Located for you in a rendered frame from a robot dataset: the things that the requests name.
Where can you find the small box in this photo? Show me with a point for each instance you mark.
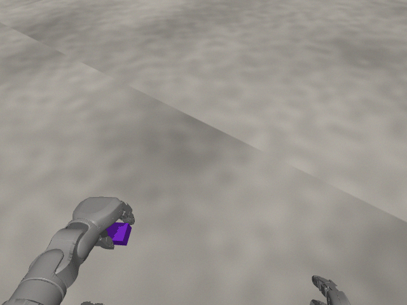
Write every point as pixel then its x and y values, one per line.
pixel 119 232

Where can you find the left robot hand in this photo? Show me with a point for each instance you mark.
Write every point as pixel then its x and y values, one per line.
pixel 104 212

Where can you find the right robot hand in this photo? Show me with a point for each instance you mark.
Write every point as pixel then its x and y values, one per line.
pixel 330 290

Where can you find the left robot arm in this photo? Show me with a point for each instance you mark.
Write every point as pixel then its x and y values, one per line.
pixel 56 269

